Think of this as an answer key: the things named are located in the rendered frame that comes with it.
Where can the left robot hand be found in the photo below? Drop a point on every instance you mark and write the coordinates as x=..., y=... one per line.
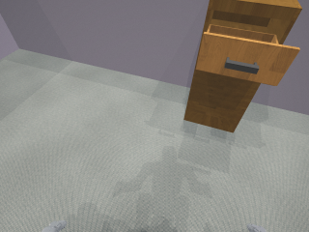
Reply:
x=55, y=226

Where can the cabinet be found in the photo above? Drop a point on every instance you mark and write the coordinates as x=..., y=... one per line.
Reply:
x=219, y=101

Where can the handle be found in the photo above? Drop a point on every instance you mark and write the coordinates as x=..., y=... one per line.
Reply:
x=240, y=66

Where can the drawer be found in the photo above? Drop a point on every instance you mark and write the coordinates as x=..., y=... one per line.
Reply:
x=245, y=46

